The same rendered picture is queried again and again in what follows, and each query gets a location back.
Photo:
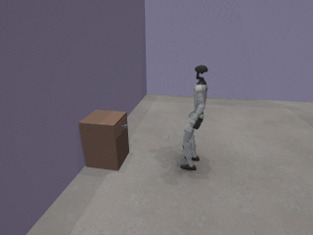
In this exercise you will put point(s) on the left robot forearm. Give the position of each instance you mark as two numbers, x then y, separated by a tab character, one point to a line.
196	115

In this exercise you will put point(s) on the right robot foot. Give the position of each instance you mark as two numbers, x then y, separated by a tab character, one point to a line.
194	159

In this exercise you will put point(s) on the cabinet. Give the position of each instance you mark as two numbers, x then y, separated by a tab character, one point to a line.
100	146

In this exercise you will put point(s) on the robot right hand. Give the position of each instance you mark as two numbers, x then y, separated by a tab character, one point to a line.
191	113

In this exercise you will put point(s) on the robot left hand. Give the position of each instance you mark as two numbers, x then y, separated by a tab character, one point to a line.
189	129

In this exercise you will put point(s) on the robot right thigh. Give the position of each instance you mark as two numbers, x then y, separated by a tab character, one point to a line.
193	136

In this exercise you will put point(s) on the left robot upper arm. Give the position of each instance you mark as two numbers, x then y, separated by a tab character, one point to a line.
199	91

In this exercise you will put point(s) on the drawer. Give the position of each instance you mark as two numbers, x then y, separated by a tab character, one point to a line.
119	127

